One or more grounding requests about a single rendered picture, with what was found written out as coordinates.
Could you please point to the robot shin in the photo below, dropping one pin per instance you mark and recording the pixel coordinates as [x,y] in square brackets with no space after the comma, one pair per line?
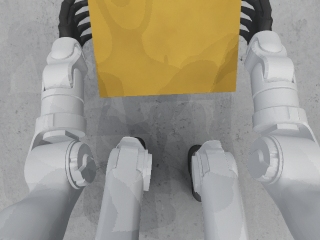
[215,144]
[114,154]

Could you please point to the robot right upper arm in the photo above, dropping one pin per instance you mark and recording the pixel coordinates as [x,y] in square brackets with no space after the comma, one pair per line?
[289,169]

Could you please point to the robot right shin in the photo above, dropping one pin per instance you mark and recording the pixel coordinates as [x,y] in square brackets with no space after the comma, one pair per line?
[215,144]

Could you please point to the right robot forearm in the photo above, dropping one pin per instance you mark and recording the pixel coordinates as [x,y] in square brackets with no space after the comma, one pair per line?
[274,90]

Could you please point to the right robot hand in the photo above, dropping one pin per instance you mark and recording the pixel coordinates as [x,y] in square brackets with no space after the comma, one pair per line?
[260,16]

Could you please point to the left robot hand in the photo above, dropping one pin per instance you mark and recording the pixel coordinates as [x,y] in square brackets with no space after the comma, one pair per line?
[68,21]

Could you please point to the robot left upper arm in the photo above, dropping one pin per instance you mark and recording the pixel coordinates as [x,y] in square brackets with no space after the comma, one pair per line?
[56,175]

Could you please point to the left robot forearm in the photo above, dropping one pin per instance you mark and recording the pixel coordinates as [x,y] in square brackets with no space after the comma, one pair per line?
[62,96]

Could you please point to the carton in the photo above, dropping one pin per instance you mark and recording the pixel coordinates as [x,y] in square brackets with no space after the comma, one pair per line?
[165,47]

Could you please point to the robot left shin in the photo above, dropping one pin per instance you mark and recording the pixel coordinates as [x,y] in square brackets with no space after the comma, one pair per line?
[114,154]

